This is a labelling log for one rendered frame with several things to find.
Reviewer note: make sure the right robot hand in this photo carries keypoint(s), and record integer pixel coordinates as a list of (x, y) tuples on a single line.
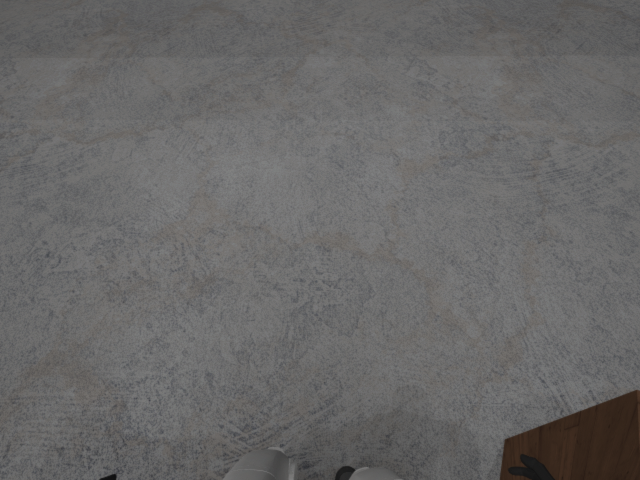
[(535, 470)]

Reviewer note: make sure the pedestal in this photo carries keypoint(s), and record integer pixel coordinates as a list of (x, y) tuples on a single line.
[(598, 443)]

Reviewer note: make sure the robot left thigh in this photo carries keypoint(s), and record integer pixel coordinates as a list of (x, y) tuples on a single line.
[(265, 464)]

